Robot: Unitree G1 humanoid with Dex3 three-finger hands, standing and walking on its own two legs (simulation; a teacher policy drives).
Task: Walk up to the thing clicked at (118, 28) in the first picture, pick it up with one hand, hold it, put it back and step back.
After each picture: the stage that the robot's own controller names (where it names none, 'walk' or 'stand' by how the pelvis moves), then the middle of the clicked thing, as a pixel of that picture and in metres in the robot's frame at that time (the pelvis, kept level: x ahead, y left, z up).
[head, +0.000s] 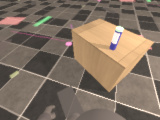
stand; (115, 39) +0.82 -0.19 -0.01
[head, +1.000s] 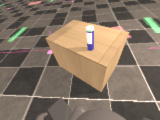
walk; (90, 39) +0.73 +0.11 +0.02
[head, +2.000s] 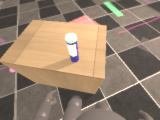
walk; (73, 50) +0.48 +0.18 +0.03
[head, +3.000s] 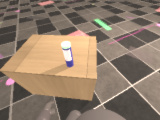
stand; (68, 55) +0.51 +0.24 +0.01
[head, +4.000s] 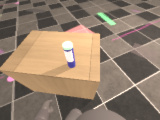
stand; (69, 56) +0.47 +0.22 +0.01
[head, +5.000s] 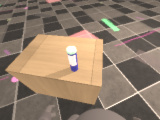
stand; (73, 60) +0.46 +0.20 -0.01
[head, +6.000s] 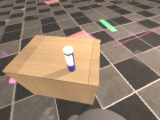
stand; (70, 60) +0.46 +0.22 -0.01
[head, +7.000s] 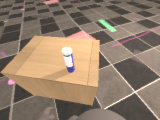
stand; (69, 61) +0.45 +0.23 -0.01
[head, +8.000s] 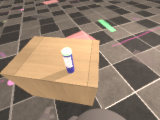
stand; (68, 61) +0.45 +0.23 -0.01
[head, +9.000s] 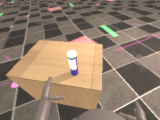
rise first; (73, 64) +0.44 +0.21 -0.01
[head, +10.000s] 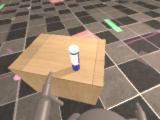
go down; (75, 59) +0.46 +0.20 +0.00
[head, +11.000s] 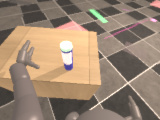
go down; (67, 57) +0.44 +0.18 +0.03
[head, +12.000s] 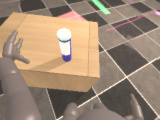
approach; (65, 48) +0.47 +0.19 +0.05
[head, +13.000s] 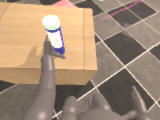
close; (56, 39) +0.49 +0.20 +0.09
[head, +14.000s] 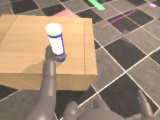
lift; (57, 46) +0.46 +0.20 +0.10
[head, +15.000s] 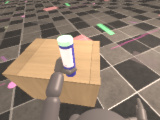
lift; (68, 58) +0.33 +0.16 +0.19
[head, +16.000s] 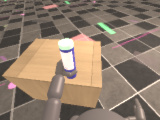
hold; (69, 61) +0.32 +0.16 +0.17
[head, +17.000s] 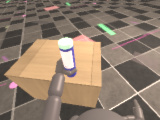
hold; (68, 60) +0.33 +0.17 +0.17
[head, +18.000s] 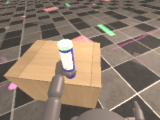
hold; (68, 61) +0.33 +0.17 +0.17
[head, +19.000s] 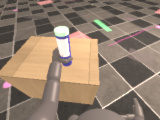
crouch; (64, 49) +0.41 +0.19 +0.18
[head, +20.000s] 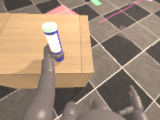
lower; (55, 44) +0.49 +0.20 +0.06
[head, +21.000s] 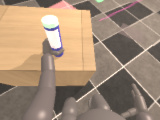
lower; (55, 40) +0.50 +0.20 +0.09
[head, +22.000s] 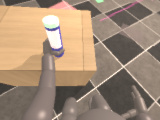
lower; (55, 40) +0.50 +0.20 +0.09
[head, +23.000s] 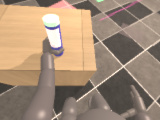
lower; (55, 39) +0.50 +0.20 +0.09
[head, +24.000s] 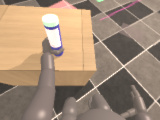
rest; (55, 39) +0.50 +0.20 +0.09
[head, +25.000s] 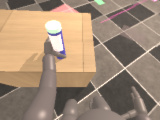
withdraw; (57, 43) +0.49 +0.19 +0.08
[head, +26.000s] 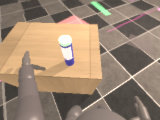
sink last; (67, 52) +0.45 +0.18 +0.05
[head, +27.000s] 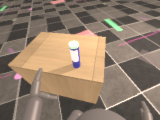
stand; (75, 56) +0.48 +0.20 +0.03
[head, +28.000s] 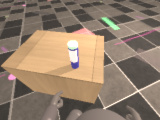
stand; (74, 56) +0.47 +0.18 +0.04
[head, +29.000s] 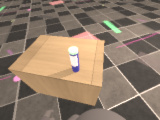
stand; (74, 60) +0.47 +0.19 -0.01
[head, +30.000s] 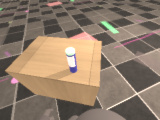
stand; (72, 61) +0.46 +0.21 -0.01
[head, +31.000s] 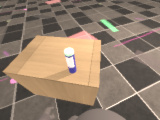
stand; (71, 61) +0.45 +0.21 -0.01
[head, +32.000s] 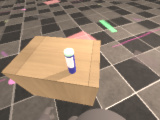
stand; (70, 62) +0.45 +0.21 -0.01
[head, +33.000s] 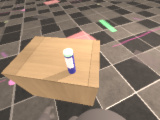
stand; (70, 62) +0.44 +0.22 -0.01
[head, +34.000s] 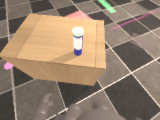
walk; (78, 43) +0.55 +0.15 +0.00
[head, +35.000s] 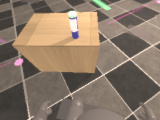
walk; (74, 26) +0.77 +0.25 +0.02
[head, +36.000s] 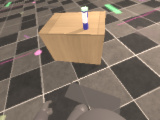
stand; (85, 19) +1.07 +0.21 +0.01
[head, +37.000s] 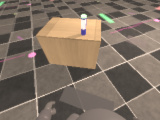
stand; (83, 25) +1.08 +0.19 -0.01
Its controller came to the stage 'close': yes
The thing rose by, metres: 0.20
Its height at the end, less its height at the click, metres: +0.00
